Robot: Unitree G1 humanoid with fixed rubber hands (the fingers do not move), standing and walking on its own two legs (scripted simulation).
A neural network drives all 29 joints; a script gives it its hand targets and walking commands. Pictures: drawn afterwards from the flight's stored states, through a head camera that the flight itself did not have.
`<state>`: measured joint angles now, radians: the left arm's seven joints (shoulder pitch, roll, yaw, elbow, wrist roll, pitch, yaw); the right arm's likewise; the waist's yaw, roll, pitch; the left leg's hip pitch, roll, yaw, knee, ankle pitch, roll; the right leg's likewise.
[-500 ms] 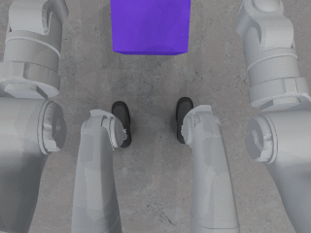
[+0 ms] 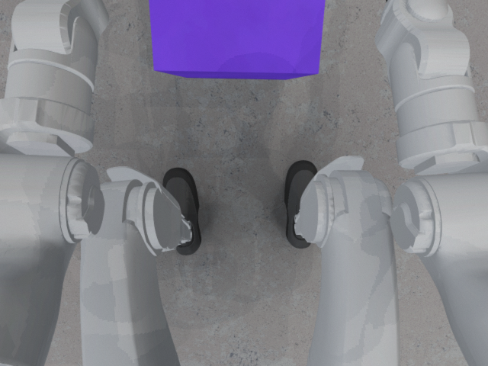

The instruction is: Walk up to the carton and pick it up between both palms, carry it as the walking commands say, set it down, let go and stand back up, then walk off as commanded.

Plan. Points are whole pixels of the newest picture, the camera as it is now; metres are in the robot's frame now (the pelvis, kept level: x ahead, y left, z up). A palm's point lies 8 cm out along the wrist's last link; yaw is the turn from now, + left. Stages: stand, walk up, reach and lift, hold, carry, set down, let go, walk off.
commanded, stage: reach and lift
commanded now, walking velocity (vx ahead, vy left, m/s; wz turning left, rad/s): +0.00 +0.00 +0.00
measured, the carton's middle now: (237, 2) +0.55 -0.02 -0.31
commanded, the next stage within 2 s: none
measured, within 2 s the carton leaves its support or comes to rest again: leaves its support in 1.96 s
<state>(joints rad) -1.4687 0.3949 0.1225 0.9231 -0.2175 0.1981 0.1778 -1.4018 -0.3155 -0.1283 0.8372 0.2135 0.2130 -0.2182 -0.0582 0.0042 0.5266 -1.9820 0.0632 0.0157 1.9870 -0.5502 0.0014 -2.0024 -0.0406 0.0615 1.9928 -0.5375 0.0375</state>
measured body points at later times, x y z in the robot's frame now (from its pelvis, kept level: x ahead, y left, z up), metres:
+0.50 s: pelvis +0.01 +0.00 -0.06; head +0.40 -0.02 +0.15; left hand +0.59 +0.14 -0.27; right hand +0.55 -0.24 -0.26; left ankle +0.12 +0.13 -0.40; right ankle +0.12 -0.14 -0.40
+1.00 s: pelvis +0.01 +0.00 -0.07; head +0.39 -0.02 +0.15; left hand +0.59 +0.13 -0.27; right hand +0.55 -0.23 -0.26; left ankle +0.12 +0.13 -0.40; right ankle +0.12 -0.14 -0.40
